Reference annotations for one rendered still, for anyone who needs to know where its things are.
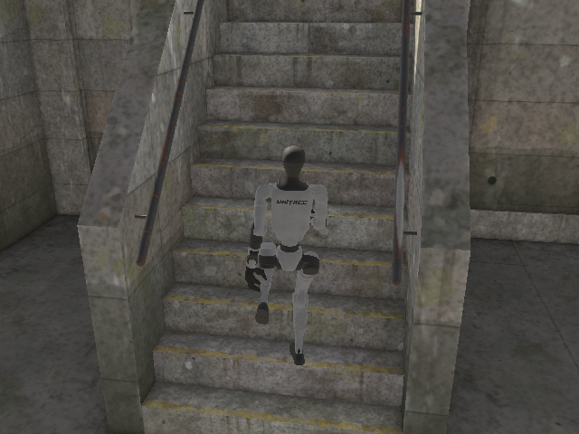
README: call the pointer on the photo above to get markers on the stairs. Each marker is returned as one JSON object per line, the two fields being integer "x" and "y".
{"x": 322, "y": 75}

